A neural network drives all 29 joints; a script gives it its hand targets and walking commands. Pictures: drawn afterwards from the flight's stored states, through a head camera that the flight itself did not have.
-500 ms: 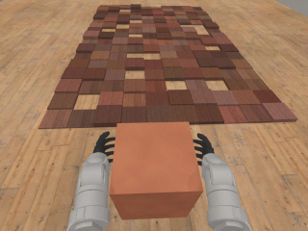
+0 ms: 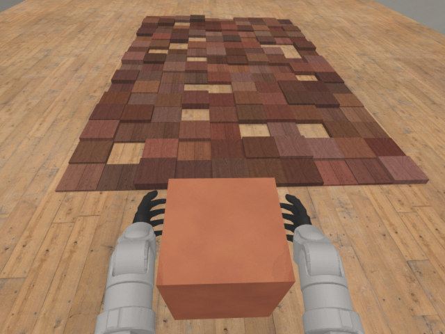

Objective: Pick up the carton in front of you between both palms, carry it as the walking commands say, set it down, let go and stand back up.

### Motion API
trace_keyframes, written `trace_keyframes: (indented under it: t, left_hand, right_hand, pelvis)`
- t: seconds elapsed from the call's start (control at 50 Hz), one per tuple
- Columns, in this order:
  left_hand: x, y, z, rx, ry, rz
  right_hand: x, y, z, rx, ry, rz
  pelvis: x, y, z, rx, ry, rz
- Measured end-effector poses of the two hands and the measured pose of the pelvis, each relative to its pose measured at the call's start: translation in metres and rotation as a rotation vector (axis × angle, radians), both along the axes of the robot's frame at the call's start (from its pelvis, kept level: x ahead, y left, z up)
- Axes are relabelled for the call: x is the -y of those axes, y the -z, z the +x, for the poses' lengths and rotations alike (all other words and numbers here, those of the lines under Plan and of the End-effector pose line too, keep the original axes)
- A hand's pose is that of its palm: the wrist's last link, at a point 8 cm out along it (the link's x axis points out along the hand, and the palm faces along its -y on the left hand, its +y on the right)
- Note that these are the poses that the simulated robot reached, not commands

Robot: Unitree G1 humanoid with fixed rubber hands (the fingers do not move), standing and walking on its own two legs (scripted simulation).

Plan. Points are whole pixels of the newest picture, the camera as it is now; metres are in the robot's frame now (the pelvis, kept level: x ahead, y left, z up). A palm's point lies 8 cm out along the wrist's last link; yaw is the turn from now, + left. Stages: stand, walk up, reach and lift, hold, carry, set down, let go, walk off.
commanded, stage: hold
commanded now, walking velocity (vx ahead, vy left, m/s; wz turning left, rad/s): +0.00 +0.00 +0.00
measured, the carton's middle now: (222, 252) +0.29 +0.00 -0.04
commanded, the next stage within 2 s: carry in 1.10 s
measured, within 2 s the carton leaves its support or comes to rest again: neither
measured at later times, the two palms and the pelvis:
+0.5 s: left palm (144, 233) +0.28 +0.15 +0.05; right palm (307, 235) +0.28 -0.15 +0.06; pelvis -0.01 +0.00 +0.00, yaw +0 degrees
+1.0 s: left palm (142, 234) +0.28 +0.15 +0.05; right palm (304, 235) +0.28 -0.14 +0.05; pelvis +0.00 +0.00 +0.00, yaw +0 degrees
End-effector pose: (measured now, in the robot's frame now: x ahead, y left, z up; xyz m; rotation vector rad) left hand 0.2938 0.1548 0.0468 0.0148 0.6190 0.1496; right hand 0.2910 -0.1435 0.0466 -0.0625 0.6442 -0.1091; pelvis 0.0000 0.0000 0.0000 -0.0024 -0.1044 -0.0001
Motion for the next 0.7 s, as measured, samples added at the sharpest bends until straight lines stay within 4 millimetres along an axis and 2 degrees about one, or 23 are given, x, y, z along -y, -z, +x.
trace_keyframes:
  t: [0.1, 0.24, 0.3, 0.42, 0.56, 0.7]
  left_hand:
    - [-0.002, -0.01, -0.009, 0.009, 0.001, 0.01]
    - [0.005, 0.004, -0.02, -0.06, 0.027, 0.012]
    - [0.008, 0.003, -0.019, -0.05, 0.029, 0.019]
    - [0.008, 0.0, -0.014, -0.032, 0.01, -0.004]
    - [0.004, -0.009, -0.013, -0.004, -0.001, -0.003]
    - [0.001, -0.002, -0.017, -0.044, 0.004, 0.017]
  right_hand:
    - [-0.002, -0.009, -0.006, 0.01, -0.017, -0.008]
    - [0.006, 0.005, -0.022, -0.06, 0.003, 0.002]
    - [0.008, 0.004, -0.025, -0.049, 0.017, 0.002]
    - [0.008, -0.001, -0.018, -0.032, 0.025, 0.019]
    - [0.004, -0.012, -0.011, -0.003, 0.009, 0.011]
    - [0.001, -0.002, -0.014, -0.044, -0.007, 0.006]
  pelvis:
    - [0.0, -0.002, 0.004, 0.018, -0.007, 0.0]
    - [0.0, -0.001, -0.003, 0.042, -0.012, 0.0]
    - [0.001, 0.0, -0.006, 0.041, -0.009, 0.0]
    - [0.003, 0.002, -0.013, 0.035, -0.003, 0.001]
    - [0.003, 0.0, -0.009, 0.038, -0.009, 0.001]
    - [0.002, -0.001, -0.007, 0.042, -0.006, 0.001]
